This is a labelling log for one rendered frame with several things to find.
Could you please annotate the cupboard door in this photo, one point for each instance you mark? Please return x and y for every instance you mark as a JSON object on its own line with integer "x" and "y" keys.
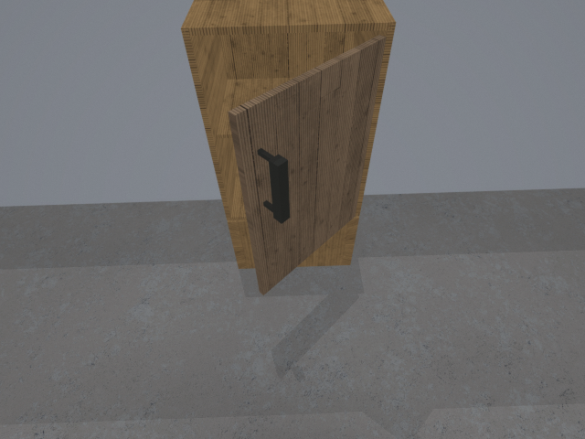
{"x": 320, "y": 122}

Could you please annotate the handle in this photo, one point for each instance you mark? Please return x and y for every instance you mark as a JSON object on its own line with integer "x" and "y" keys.
{"x": 279, "y": 176}

